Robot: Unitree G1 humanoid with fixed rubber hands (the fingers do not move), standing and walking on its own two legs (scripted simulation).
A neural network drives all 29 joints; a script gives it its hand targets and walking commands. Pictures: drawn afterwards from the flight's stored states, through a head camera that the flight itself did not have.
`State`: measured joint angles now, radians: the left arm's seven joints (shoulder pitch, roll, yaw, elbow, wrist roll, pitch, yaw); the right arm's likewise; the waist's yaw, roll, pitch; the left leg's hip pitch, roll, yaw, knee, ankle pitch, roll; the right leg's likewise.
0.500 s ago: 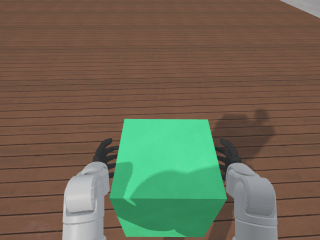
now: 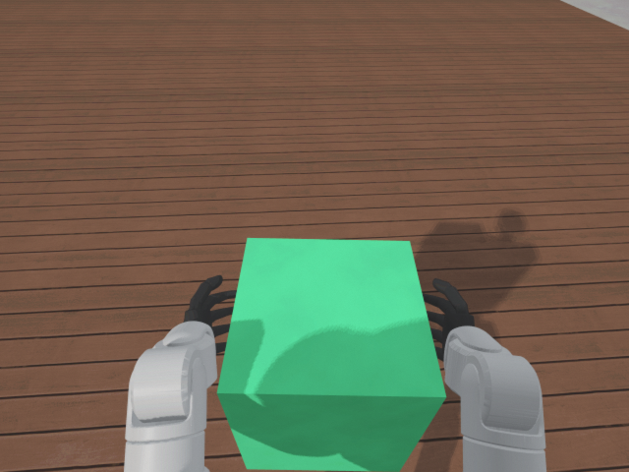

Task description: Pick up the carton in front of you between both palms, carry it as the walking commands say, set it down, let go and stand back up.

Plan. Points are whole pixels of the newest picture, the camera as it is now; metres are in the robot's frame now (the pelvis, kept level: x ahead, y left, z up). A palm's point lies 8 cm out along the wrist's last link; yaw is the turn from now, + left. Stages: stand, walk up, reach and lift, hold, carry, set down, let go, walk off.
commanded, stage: carry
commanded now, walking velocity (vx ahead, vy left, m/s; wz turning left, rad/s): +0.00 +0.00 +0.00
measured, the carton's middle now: (325, 358) +0.28 +0.00 +0.01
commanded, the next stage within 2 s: hold in 0.92 s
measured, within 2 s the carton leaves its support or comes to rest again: neither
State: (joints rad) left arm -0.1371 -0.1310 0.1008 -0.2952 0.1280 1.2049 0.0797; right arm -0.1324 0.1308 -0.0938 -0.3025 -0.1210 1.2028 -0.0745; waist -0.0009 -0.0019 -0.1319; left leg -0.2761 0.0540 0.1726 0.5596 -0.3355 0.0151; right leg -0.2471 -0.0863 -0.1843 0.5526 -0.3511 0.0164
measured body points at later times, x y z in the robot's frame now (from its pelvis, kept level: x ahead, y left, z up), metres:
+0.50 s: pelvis -0.03 +0.00 +0.00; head -0.06 +0.00 +0.45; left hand +0.24 +0.15 +0.04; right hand +0.24 -0.15 +0.04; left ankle -0.03 +0.10 -0.73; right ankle -0.04 -0.11 -0.73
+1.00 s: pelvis -0.05 +0.00 +0.01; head -0.06 +0.00 +0.46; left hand +0.24 +0.15 +0.04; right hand +0.24 -0.15 +0.04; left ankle -0.03 +0.10 -0.73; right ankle -0.04 -0.12 -0.73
